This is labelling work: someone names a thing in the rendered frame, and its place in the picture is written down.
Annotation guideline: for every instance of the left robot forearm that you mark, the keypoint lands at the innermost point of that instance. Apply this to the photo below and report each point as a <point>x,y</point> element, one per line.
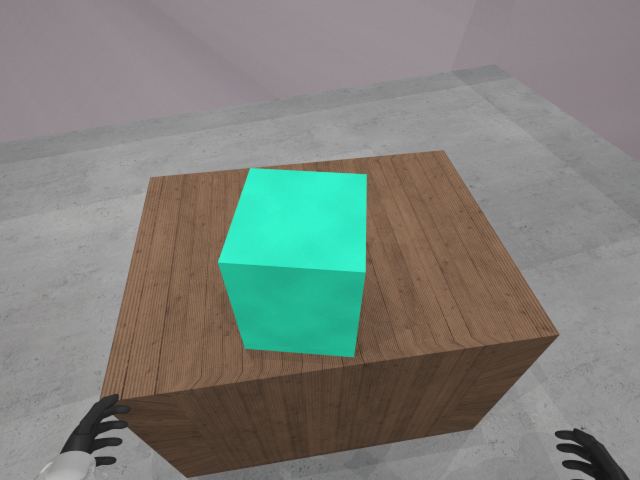
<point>72,465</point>

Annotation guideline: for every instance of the robot right hand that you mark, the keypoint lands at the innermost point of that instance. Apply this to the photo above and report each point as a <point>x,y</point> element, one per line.
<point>602,467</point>

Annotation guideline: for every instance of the robot left hand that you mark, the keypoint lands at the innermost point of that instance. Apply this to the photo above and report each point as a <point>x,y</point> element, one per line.
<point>83,436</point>

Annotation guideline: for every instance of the pedestal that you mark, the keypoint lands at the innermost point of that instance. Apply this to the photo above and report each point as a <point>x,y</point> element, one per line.
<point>448,324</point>

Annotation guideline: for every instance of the carton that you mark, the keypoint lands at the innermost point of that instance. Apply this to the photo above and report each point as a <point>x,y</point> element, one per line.
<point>294,261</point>

